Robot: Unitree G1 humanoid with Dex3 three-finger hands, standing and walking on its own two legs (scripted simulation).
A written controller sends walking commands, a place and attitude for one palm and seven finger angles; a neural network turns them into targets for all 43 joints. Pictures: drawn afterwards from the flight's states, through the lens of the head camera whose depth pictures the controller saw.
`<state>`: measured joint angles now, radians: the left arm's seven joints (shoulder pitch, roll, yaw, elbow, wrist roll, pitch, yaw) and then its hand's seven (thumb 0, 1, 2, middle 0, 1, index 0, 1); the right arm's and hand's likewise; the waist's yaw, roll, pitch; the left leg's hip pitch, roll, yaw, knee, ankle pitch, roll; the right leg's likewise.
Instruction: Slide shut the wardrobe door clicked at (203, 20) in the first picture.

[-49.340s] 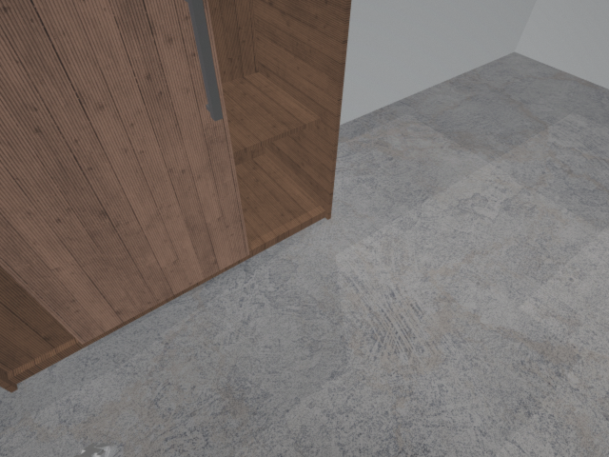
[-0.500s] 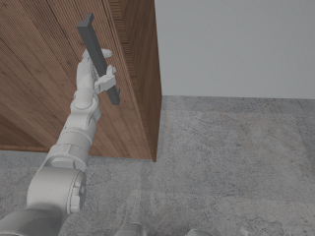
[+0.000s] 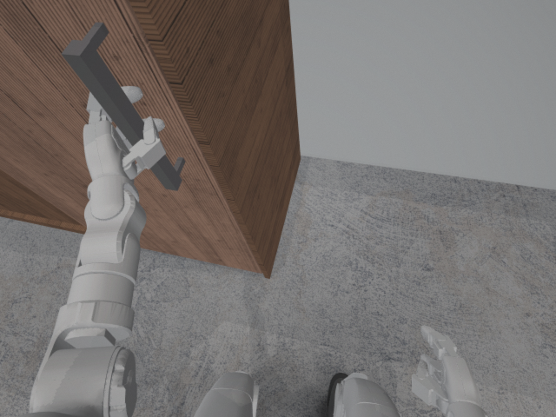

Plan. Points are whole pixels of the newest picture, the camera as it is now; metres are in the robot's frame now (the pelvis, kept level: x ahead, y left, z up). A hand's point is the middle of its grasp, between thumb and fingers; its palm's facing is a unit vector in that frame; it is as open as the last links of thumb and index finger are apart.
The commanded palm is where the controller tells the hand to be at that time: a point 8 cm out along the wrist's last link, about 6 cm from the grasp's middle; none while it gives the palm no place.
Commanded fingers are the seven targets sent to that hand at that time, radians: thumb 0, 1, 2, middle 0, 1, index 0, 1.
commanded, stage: step sideways, sliding the door along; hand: left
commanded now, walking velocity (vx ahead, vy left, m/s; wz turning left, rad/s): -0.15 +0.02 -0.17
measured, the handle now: (143, 122) +0.47 +0.25 +0.10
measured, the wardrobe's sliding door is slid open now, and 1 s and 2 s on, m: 0.00 0.00 0.00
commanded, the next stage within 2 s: none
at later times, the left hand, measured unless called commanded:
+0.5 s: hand (158, 138) +0.43 +0.21 +0.11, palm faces +0.53 -0.84 -0.09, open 7.1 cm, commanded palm +0.37 +0.14 +0.11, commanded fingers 0.00 0.90 0.90 -0.45 -1.40 -0.45 -1.40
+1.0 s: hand (151, 136) +0.43 +0.22 +0.12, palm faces +0.39 -0.92 +0.00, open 6.0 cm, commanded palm +0.39 +0.22 +0.11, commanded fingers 0.00 0.90 0.90 -0.45 -1.40 -0.45 -1.40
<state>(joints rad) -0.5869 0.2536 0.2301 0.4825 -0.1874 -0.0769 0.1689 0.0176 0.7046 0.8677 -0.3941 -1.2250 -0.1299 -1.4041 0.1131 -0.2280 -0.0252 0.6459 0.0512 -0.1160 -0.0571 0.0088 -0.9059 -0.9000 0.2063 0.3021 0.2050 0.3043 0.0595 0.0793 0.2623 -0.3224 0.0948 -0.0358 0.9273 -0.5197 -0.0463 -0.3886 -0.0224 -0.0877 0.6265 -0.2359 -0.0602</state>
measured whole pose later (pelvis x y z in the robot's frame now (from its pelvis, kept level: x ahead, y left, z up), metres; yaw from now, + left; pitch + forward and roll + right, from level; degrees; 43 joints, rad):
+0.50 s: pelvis +0.13 -0.01 +0.02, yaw +7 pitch +5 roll +1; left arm -0.06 0.08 0.09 -0.05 -0.11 -0.08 0.26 0.01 0.69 0.88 -0.30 -1.29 -0.04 -1.40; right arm 0.15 -0.22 0.00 0.56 0.04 -0.15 -0.01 0.01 -0.91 -0.90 0.21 0.30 0.20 0.30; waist 0.12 0.08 0.13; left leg -0.39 0.04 0.06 0.90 -0.52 -0.02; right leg -0.27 0.00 0.07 0.57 -0.30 -0.03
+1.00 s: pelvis +0.29 +0.09 -0.01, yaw +6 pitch +1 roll -1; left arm 0.85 0.00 -0.25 -0.65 0.04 -0.25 0.13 0.04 0.67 0.88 -0.34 -1.39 -0.36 -1.39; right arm 0.11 -0.22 0.02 0.45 -0.03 -0.20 -0.01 0.01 -0.90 -0.90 0.21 0.30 0.21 0.30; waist 0.14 0.06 0.06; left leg -0.31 0.06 0.09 0.71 -0.38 -0.02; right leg -0.51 0.01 0.07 0.84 -0.32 0.00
